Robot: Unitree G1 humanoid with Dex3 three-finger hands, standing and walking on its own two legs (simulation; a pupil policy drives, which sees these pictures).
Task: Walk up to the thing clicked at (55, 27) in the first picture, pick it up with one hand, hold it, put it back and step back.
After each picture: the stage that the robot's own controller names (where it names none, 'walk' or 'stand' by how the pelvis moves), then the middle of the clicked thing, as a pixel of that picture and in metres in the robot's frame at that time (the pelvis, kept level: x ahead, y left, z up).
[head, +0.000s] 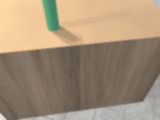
stand; (50, 7) +0.77 +0.19 +0.11
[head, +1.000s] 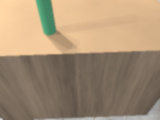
walk; (45, 9) +0.70 +0.22 +0.12
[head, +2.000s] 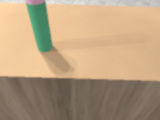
stand; (40, 24) +0.57 +0.20 +0.13
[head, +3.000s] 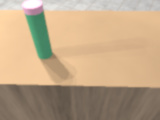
stand; (39, 32) +0.56 +0.20 +0.11
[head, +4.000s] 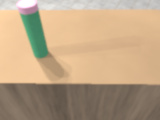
stand; (35, 31) +0.56 +0.22 +0.11
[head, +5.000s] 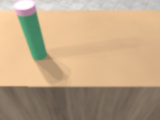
stand; (33, 33) +0.55 +0.23 +0.11
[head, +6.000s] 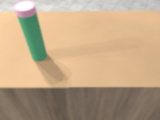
rise first; (33, 34) +0.55 +0.23 +0.11
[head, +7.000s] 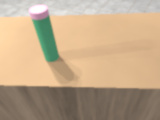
rise first; (46, 36) +0.55 +0.22 +0.11
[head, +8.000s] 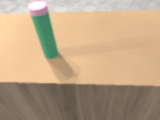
go down; (45, 33) +0.56 +0.22 +0.11
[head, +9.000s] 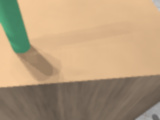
go down; (12, 21) +0.54 +0.21 +0.13
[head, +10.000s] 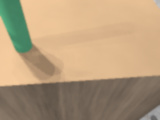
approach; (14, 21) +0.54 +0.21 +0.13
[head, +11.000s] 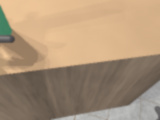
close; out of the picture +0.56 +0.24 +0.17
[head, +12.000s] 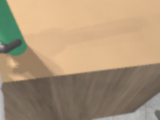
lift; (2, 21) +0.49 +0.20 +0.16
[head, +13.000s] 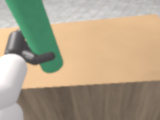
lift; (37, 30) +0.33 +0.12 +0.31
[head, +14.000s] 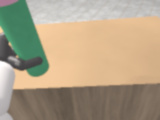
hold; (23, 36) +0.32 +0.16 +0.30
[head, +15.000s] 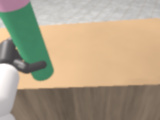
hold; (29, 41) +0.32 +0.15 +0.29
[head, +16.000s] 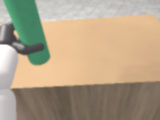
crouch; (28, 24) +0.38 +0.16 +0.30
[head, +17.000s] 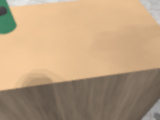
lower; out of the picture +0.50 +0.21 +0.31
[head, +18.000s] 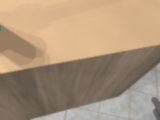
lower; out of the picture +0.55 +0.22 +0.18
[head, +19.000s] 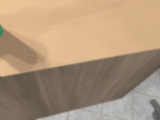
lower; out of the picture +0.54 +0.22 +0.18
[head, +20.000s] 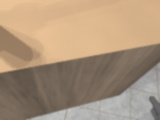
lower; out of the picture +0.55 +0.22 +0.18
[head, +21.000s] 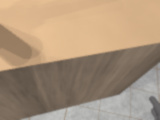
lower; out of the picture +0.55 +0.22 +0.18
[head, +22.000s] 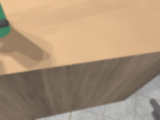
open; out of the picture +0.54 +0.21 +0.18
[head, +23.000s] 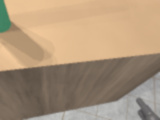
sink last; out of the picture +0.54 +0.21 +0.18
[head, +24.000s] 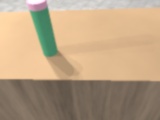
sink last; (44, 29) +0.56 +0.21 +0.14
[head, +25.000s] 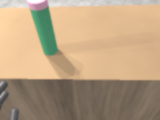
stand; (44, 28) +0.56 +0.20 +0.12
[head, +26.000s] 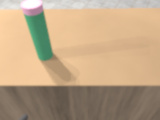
stand; (39, 33) +0.53 +0.20 +0.11
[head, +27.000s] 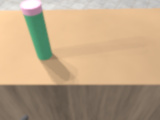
stand; (38, 33) +0.54 +0.21 +0.11
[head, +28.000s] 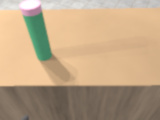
stand; (38, 33) +0.53 +0.21 +0.11
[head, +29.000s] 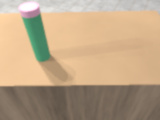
walk; (37, 35) +0.55 +0.21 +0.11
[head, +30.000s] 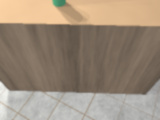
walk; out of the picture +0.80 +0.15 +0.14
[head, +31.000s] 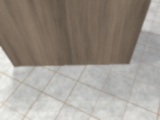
walk; out of the picture +1.16 +0.26 +0.14
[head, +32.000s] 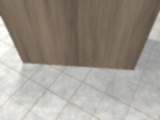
stand; out of the picture +1.22 +0.16 +0.12
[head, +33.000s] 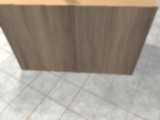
stand; out of the picture +1.21 +0.17 +0.11
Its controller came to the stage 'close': yes
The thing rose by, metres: 0.20
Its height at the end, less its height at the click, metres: +0.00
